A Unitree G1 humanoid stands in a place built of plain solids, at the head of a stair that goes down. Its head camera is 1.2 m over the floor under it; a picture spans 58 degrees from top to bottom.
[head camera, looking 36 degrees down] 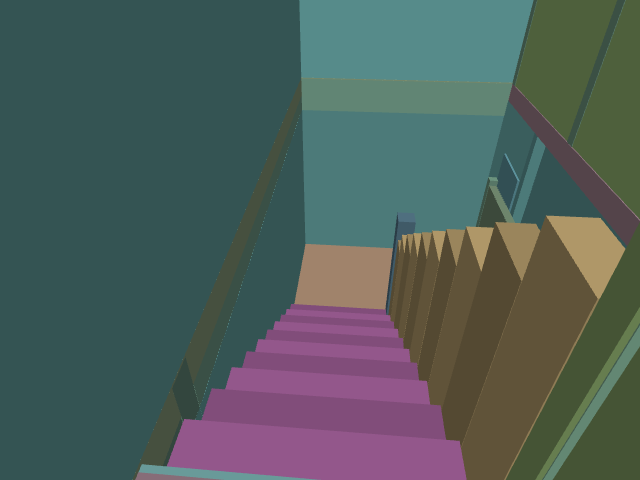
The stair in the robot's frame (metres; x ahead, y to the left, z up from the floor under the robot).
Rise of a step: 0.18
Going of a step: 0.25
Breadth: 0.94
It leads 5 degrees to the right of straight ahead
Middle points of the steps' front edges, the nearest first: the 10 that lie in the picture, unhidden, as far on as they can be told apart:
0.81 0.00 -0.18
1.06 -0.02 -0.36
1.31 -0.04 -0.54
1.55 -0.06 -0.72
1.80 -0.08 -0.90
2.05 -0.10 -1.08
2.29 -0.12 -1.26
2.54 -0.14 -1.45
2.79 -0.16 -1.63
3.03 -0.18 -1.81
